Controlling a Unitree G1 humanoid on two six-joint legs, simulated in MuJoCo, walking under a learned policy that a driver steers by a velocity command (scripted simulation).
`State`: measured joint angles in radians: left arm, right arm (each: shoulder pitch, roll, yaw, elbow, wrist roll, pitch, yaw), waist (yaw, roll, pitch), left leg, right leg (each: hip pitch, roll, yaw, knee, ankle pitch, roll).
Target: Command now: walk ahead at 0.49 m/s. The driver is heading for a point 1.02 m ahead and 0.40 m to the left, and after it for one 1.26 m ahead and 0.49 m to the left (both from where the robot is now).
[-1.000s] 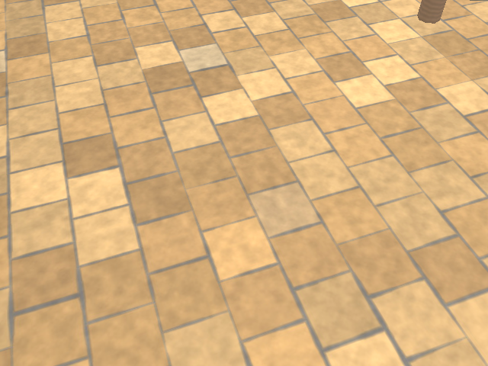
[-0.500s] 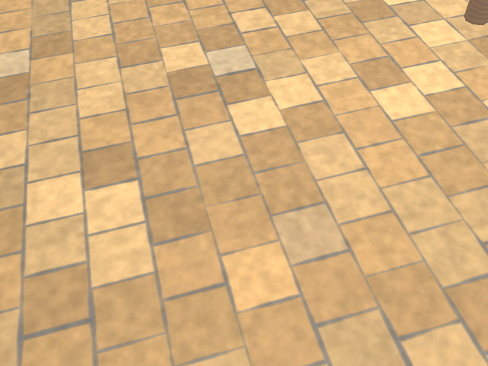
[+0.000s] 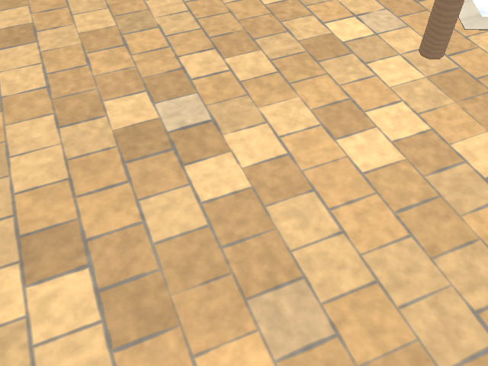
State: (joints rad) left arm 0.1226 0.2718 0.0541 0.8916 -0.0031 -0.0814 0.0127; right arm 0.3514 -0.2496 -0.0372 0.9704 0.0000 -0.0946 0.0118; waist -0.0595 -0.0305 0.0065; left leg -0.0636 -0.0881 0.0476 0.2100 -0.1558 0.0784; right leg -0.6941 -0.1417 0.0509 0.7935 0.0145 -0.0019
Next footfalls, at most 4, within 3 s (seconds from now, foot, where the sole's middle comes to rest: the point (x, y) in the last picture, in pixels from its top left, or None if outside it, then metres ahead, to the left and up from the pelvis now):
0.20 right None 0.31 -0.16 -0.78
0.74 left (188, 364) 0.53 0.15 -0.78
1.24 right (197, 254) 0.88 0.13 -0.78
1.74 left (74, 265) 0.86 0.51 -0.78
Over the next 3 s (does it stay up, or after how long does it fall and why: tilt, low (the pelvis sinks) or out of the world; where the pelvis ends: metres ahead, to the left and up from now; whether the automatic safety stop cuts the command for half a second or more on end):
stays up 0.94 0.43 0.00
